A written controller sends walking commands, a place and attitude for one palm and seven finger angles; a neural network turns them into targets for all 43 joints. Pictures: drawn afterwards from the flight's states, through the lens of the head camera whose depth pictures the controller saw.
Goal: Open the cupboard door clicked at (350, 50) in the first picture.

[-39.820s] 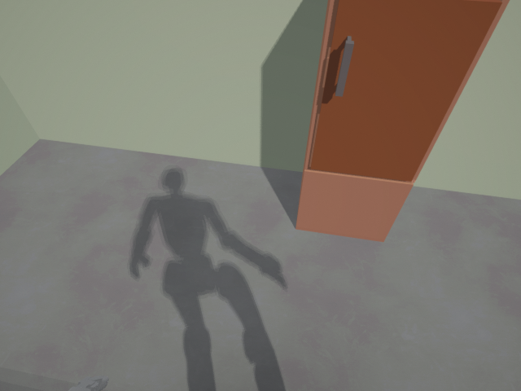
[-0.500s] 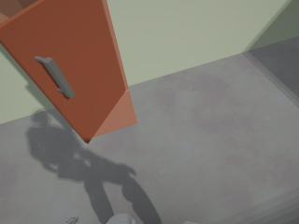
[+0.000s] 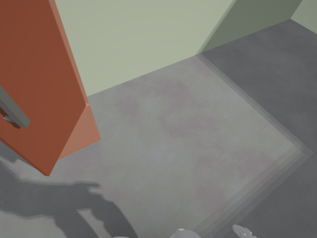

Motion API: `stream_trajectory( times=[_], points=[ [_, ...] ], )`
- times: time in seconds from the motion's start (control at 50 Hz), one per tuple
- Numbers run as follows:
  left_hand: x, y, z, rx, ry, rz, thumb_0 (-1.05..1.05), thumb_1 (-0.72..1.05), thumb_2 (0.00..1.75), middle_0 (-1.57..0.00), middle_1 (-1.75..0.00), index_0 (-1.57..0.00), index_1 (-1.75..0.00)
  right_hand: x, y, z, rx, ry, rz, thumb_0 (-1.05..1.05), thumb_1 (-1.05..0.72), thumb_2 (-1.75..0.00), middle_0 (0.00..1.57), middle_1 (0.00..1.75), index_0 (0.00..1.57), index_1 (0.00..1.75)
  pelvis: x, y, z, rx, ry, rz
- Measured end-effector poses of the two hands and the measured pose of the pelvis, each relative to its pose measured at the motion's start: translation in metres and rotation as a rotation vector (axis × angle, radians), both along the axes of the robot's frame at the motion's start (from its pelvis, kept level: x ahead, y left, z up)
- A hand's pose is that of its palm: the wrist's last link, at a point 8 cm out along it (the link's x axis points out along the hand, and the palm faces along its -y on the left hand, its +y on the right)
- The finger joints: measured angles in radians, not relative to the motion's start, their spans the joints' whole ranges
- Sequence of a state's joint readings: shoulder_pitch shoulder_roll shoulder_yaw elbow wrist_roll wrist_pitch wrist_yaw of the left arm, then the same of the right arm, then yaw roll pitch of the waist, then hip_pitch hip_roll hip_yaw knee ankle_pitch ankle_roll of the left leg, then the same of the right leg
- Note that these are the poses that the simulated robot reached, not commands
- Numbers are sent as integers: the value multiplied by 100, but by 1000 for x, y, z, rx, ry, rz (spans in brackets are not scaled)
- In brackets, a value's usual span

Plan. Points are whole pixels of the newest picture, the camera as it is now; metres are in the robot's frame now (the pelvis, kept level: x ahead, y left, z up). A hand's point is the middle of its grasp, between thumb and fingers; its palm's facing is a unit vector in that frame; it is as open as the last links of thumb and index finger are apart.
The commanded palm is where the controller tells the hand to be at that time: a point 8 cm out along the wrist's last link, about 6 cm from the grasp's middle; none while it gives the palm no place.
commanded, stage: walk to a spot facing it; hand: left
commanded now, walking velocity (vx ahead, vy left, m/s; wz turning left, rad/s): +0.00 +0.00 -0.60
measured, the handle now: (1, 104) +0.35 +0.42 +0.08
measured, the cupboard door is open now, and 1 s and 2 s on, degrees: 46 46 46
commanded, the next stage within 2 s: turn to face it in 1.84 s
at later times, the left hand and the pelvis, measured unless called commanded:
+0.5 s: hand (123, 213) +0.19 +0.11 -0.15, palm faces -0.31 -0.92 -0.25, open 7.3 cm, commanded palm none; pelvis +0.03 -0.04 +0.00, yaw -19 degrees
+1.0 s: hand (146, 152) +0.39 +0.07 -0.17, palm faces -0.55 -0.82 -0.16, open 7.4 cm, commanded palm none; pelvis +0.22 -0.05 +0.01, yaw -37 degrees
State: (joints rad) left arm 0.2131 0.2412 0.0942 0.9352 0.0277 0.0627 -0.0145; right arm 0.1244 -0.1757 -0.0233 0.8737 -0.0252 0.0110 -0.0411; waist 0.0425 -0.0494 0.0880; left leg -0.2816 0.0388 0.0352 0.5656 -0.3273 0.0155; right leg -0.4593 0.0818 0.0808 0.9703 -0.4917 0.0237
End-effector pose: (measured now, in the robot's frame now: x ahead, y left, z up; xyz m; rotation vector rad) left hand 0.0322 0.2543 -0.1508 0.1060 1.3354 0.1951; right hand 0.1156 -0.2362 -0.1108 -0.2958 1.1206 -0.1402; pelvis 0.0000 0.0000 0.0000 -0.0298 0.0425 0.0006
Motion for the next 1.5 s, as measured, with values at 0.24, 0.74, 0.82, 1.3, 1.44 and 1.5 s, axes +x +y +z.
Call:
stream_trajectory(
  times=[0.24,0.74,0.82,1.3,1.44,1.5],
  points=[
    [111,-16,22,40,-97,-268,1,91,90,-20,-30,-20,-30,-119,-23,-13,31,189,-280,0,-90,-89,21,30,21,30,11,-8,4,-4,-5,-173],
    [184,-80,3,-36,19,-444,1,91,90,-20,-30,-21,-30,-15,-65,-5,42,-17,-476,1,-91,-89,20,30,20,30,118,-36,-2,4,-1,-447],
    [225,-72,-7,-28,77,-500,1,91,90,-20,-30,-20,-30,9,-57,1,2,-68,-510,0,-91,-89,20,30,20,30,152,-32,-5,0,-7,-517],
    [536,-356,2,-130,-252,-950,0,91,90,-20,-30,-20,-30,-39,37,-31,379,500,-1063,1,-91,-89,20,30,20,30,320,-166,-24,38,-41,-821],
    [541,-359,17,11,-94,-944,-1,94,90,-20,-30,-20,-30,69,-116,-34,250,163,-1062,1,-91,-89,20,30,20,30,357,-222,-1,41,-43,-877],
    [546,-359,26,52,-31,-947,-1,94,90,-20,-30,-20,-30,113,-180,-29,187,47,-1039,1,-93,-89,20,30,20,30,377,-244,5,53,-36,-900]
  ],
)
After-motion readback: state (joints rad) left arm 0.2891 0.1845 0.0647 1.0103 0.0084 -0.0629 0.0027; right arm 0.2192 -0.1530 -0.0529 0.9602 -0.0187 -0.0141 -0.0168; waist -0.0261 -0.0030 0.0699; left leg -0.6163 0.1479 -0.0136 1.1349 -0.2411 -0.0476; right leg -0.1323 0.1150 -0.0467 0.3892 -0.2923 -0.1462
